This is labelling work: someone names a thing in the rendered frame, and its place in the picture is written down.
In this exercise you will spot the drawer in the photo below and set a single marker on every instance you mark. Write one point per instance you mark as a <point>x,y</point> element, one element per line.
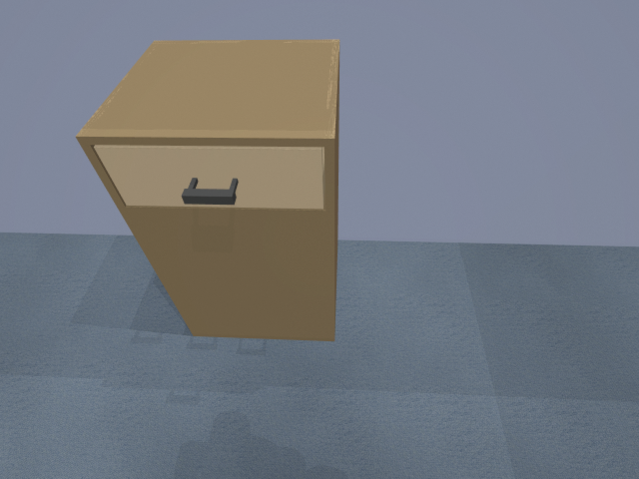
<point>268,177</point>

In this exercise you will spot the cabinet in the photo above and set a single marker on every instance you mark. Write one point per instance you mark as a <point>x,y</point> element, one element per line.
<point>234,272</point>

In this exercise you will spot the handle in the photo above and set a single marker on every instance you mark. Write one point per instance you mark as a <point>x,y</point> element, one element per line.
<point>193,196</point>

